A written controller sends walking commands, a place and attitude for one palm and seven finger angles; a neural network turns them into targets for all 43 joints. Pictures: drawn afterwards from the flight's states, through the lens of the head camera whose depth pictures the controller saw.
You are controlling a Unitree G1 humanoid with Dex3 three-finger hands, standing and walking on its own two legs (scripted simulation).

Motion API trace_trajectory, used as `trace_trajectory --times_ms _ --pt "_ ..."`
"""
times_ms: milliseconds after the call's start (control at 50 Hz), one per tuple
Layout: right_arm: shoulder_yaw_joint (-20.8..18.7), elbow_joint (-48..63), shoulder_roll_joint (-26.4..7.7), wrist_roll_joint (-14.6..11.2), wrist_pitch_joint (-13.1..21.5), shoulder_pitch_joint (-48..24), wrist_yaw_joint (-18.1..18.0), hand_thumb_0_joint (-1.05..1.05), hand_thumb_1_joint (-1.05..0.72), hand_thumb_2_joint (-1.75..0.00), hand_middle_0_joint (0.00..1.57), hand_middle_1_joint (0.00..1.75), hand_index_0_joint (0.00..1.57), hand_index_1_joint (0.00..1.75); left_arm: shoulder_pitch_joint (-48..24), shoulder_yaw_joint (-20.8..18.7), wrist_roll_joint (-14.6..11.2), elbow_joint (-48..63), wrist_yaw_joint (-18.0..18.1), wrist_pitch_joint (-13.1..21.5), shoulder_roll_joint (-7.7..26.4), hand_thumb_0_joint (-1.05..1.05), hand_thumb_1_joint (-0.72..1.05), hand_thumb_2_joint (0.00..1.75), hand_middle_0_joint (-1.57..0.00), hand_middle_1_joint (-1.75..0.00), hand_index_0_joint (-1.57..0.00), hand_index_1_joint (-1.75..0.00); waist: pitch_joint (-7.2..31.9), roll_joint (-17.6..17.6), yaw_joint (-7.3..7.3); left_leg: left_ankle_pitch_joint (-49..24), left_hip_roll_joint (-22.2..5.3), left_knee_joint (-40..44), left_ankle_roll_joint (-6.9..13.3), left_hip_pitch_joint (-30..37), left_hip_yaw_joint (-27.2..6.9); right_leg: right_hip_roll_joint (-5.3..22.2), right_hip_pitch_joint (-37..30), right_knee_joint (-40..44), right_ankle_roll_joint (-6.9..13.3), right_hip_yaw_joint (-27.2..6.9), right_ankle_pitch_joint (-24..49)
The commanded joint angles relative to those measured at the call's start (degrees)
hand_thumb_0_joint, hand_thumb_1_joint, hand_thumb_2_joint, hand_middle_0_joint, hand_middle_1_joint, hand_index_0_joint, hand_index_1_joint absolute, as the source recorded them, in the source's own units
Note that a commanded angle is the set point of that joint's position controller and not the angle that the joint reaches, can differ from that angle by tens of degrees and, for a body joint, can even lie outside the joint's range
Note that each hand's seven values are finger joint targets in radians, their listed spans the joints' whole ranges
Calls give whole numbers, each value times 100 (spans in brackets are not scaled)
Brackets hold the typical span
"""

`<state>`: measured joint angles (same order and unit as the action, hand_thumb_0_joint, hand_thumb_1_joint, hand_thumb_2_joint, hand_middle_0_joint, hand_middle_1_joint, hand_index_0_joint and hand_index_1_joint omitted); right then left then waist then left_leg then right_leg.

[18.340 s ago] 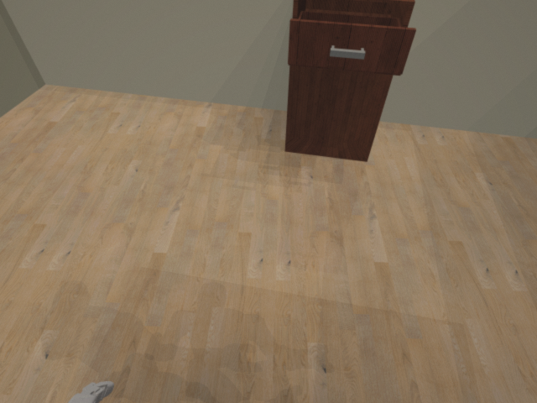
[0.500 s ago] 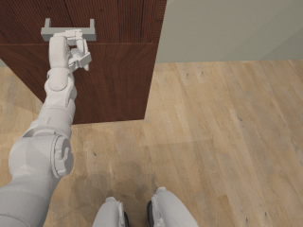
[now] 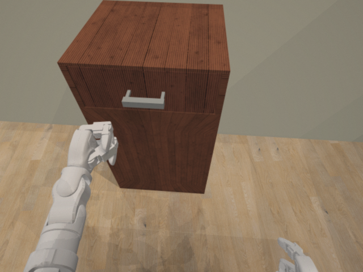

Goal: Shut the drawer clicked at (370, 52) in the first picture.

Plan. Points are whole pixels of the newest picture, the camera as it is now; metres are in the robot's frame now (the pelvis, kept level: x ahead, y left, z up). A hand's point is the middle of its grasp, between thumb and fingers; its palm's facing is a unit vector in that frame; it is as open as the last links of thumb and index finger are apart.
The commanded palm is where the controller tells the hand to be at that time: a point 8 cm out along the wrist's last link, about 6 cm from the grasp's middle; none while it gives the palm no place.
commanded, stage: draw the hand back to the body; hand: left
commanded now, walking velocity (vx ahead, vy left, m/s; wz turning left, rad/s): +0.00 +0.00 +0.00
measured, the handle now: (144, 98) +0.60 +0.13 +0.01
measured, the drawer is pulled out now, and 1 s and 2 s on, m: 0.00 0.00 0.00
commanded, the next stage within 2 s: step back with the hand held close in 0.88 s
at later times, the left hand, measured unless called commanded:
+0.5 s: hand (34, 188) +0.23 +0.23 +0.17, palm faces +0.27 -0.92 -0.29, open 3.3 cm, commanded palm +0.18 +0.28 +0.18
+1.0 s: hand out of the picture +0.17 +0.26 +0.19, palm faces +0.40 -0.85 -0.35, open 3.3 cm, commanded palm +0.12 +0.30 +0.21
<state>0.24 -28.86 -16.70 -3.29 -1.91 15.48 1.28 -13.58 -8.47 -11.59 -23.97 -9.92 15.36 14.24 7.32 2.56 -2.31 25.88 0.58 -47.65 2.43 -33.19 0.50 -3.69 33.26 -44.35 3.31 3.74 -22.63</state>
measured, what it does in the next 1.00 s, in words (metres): stands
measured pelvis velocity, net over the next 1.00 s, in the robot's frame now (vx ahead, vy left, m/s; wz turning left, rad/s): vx -0.01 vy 0.02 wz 0.01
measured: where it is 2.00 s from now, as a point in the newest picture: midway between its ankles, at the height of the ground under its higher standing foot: outside the picture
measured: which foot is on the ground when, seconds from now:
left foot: down 0.00-1.00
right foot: down 0.00-1.00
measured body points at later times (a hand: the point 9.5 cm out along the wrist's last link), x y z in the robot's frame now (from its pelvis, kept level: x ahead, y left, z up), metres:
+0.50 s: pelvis +0.00 +0.02 +0.04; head -0.02 +0.00 +0.49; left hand +0.21 +0.28 +0.18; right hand +0.19 -0.19 -0.05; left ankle -0.03 +0.09 -0.70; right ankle -0.01 -0.08 -0.70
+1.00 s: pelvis -0.01 +0.02 +0.04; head -0.03 +0.00 +0.49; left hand +0.15 +0.30 +0.21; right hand +0.19 -0.19 -0.04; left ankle -0.03 +0.09 -0.70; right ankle -0.01 -0.08 -0.70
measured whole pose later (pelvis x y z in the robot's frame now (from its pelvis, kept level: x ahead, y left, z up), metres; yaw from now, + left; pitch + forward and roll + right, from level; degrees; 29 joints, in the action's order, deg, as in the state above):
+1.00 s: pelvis -0.01 +0.02 +0.04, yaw +1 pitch -5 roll -1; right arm 2.9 -35.1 -13.3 -0.4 4.6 11.3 -3.7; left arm 28.9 -15.1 -4.0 26.4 5.4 3.6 18.6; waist -0.5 3.4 4.2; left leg 16.0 2.8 -25.0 3.8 -4.5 0.8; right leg -2.0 4.7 -22.6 1.6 2.3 -13.3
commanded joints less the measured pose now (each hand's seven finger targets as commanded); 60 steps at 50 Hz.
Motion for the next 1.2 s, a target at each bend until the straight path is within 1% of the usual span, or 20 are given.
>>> trace_trajectory --times_ms 0,20,40,60,140,320,440,580,680,720,760,840,900,980,1000,1020,1040,1080,1140,1180 --pt "-155 730 -439 -44 191 -538 -230 0 -90 -90 20 30 20 30 -1498 -110 374 2343 483 42 1424 0 90 90 -140 -160 -140 -160 1714 -31 205 -2209 17 998 20 1208 -94 344 -1810 812 -189 -647 2432" --pt "-116 827 -368 -31 164 -656 -304 0 -90 -90 20 30 20 30 -1205 46 419 2565 753 -139 1121 0 90 90 -140 -160 -140 -160 1338 -29 118 -1971 -7 1184 23 1268 -79 354 -1753 1013 -216 -618 2157" --pt "-95 860 -384 -19 184 -696 -354 0 -90 -90 20 30 20 30 -978 63 405 2730 875 -263 1085 0 90 90 -140 -160 -140 -160 1174 -182 143 -1878 -6 1266 32 1234 -125 346 -1795 1107 -210 -590 2026" --pt "-62 798 -361 -23 159 -776 -384 0 -90 -90 20 30 20 30 -614 129 479 2710 972 -386 1008 0 90 90 -140 -160 -140 -160 993 2 187 -1819 -27 1383 24 1313 -107 373 -1865 1180 -196 -593 1928" --pt "15 697 -343 9 51 -983 -522 0 -90 -90 20 30 20 30 61 -134 554 2885 1232 -725 1202 0 90 90 -140 -160 -140 -160 435 -469 255 -1699 -54 1780 47 1494 -123 373 -2227 1600 -201 -560 1769" --pt "182 606 -245 153 339 -1282 -579 0 -90 -90 20 30 20 30 978 -183 660 4584 1447 -937 1140 0 90 90 -140 -160 -140 -160 150 327 365 -2190 -136 2483 -15 2662 -304 339 -2603 2162 -106 -393 1813" --pt "149 463 -267 257 512 -1334 -531 0 -90 -90 20 30 20 30 2341 -676 649 5064 1498 -956 1324 0 90 90 -140 -160 -140 -160 -270 -128 499 -2371 -167 2720 -34 2631 -355 306 -2879 2407 -87 -351 1864" --pt "80 471 -261 269 665 -1296 -458 0 -90 -90 20 30 20 30 3323 -1122 649 6147 1514 -852 1459 0 90 90 -140 -160 -140 -160 -209 291 553 -2702 -206 2748 -101 2732 -387 339 -3097 2420 -103 -366 2045" --pt "32 475 -265 243 793 -1258 -473 0 -90 -90 20 30 20 30 4065 -1560 632 6541 1566 -821 1660 0 90 90 -140 -160 -140 -160 -311 181 620 -2808 -238 2696 -137 2670 -378 314 -3096 2425 -107 -382 2126" --pt "17 383 -266 259 809 -1227 -482 0 -90 -90 20 30 20 30 4000 -1301 653 6230 1545 -827 1367 0 90 90 -140 -160 -140 -160 -728 -109 530 -2397 -226 2753 -102 2600 -379 314 -2780 2509 -120 -359 1800" --pt "7 325 -321 259 833 -1183 -490 0 -90 -90 20 30 20 30 3787 -1148 683 6122 1549 -839 1241 0 90 90 -140 -160 -140 -160 -995 -38 460 -2075 -234 2814 -81 2562 -434 321 -2608 2583 -111 -368 1491" --pt "-8 285 -331 275 881 -1175 -552 0 -90 -90 20 30 20 30 3686 -1255 720 6077 1621 -814 1372 0 90 90 -140 -160 -140 -160 -853 27 529 -1814 -211 2850 -46 2565 -432 335 -2689 2559 -104 -382 1306" --pt "11 322 -294 287 950 -1172 -575 0 -90 -90 20 30 20 30 3663 -1355 723 6424 1670 -745 1502 0 90 90 -140 -160 -140 -160 -355 177 594 -2073 -197 2796 -62 2654 -431 370 -2978 2447 -92 -413 1556" --pt "58 300 -260 302 1037 -1175 -565 0 -90 -90 20 30 20 30 3725 -1428 724 6537 1697 -758 1560 0 90 90 -140 -160 -140 -160 -346 397 623 -2465 -194 2766 -138 2638 -456 362 -3090 2391 -76 -404 1863" --pt "-18 513 -442 286 905 -1175 -542 0 -90 -90 20 30 20 30 2858 -2389 739 7146 1731 -408 2432 0 90 90 -140 -160 -140 -160 -711 317 345 -1857 -298 2663 101 2071 -594 629 -2765 2567 -70 -1121 2163" --pt "-38 337 -331 314 823 -1093 -551 0 -90 -90 20 30 20 30 3608 -2137 731 6389 1687 -366 1975 0 90 90 -140 -160 -140 -160 -867 -94 330 -1806 -256 2539 95 2052 -638 810 -2568 2646 -9 -1178 2165" --pt "-66 390 -351 330 783 -1163 -527 0 -90 -90 20 30 20 30 3713 -2072 763 6338 1652 -328 1951 0 90 90 -140 -160 -140 -160 -1022 -158 341 -1847 -225 2512 84 2045 -629 849 -2390 2766 9 -1242 2240" --pt "-121 331 -375 351 637 -1075 -473 0 -90 -90 20 30 20 30 4296 -1623 758 5877 1564 -327 1396 0 90 90 -140 -160 -140 -160 -887 -181 270 -2103 -285 2504 51 2066 -587 876 -2330 2667 -34 -1086 2225" --pt "-215 375 -429 326 527 -1123 -465 0 -90 -90 20 30 20 30 4646 -1490 750 5814 1518 -254 1267 0 90 90 -140 -160 -140 -160 -510 -102 276 -2612 -370 2622 61 2094 -566 782 -2458 2425 -162 -762 2456" --pt "-257 447 -416 294 430 -1108 -465 0 -90 -90 20 30 20 30 4848 -1644 751 6024 1549 -207 1441 0 90 90 -140 -160 -140 -160 -116 -198 284 -2883 -423 2629 73 2043 -564 758 -2690 2206 -216 -651 2678"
